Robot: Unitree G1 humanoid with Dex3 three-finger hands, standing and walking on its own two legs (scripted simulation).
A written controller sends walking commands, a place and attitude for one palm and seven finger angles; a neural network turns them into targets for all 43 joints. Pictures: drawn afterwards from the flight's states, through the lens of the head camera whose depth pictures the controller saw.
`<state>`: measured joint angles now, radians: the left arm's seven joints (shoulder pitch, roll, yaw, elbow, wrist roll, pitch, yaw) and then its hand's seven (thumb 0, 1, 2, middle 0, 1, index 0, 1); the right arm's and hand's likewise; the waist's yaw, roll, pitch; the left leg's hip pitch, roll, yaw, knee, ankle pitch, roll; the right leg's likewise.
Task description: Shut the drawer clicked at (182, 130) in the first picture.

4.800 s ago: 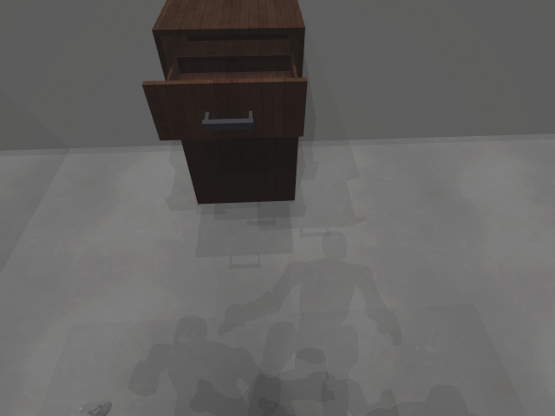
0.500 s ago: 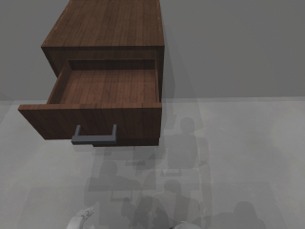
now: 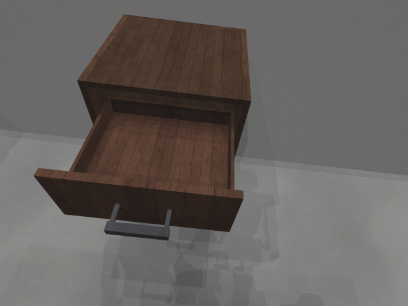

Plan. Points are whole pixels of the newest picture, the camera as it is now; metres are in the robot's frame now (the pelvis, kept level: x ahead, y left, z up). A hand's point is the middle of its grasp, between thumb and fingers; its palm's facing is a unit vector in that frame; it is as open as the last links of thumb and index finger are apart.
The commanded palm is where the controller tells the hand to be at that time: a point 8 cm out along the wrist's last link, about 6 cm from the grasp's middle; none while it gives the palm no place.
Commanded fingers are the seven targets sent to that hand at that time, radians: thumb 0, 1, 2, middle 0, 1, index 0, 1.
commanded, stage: come to a stop and stand still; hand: left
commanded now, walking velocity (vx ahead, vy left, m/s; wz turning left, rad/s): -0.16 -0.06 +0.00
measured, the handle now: (140, 221) +0.29 +0.17 -0.07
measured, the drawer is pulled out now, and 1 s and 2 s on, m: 0.30 0.30 0.29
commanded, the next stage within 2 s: look again from close up in 0.70 s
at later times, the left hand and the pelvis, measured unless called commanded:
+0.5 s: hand out of the picture +0.02 +0.10 -0.17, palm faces +0.03 -0.97 -0.23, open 7.2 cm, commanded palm none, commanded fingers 0.00 0.90 0.90 -0.20 -0.30 -0.20 -0.30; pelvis -0.02 -0.09 +0.00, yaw +0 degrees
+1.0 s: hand out of the picture +0.00 +0.10 -0.18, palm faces +0.01 -0.98 -0.20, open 7.3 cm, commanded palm none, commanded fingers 0.00 0.90 0.90 -0.20 -0.30 -0.20 -0.30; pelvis +0.00 -0.07 -0.01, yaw +1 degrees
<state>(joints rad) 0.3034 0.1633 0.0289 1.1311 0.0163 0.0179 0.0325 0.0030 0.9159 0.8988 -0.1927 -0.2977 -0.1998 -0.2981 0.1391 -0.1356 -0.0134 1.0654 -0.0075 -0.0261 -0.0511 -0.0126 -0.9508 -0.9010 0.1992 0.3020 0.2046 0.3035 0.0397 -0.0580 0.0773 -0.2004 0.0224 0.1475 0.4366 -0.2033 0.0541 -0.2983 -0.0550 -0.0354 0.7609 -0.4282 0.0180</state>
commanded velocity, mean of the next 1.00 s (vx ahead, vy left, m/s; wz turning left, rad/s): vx -0.01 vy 0.00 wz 0.00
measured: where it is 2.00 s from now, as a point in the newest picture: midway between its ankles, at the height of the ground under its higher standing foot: outside the picture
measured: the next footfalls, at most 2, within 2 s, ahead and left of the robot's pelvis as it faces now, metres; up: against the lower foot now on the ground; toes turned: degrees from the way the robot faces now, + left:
right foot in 0.24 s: +0.02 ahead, -0.17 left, +0.00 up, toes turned -3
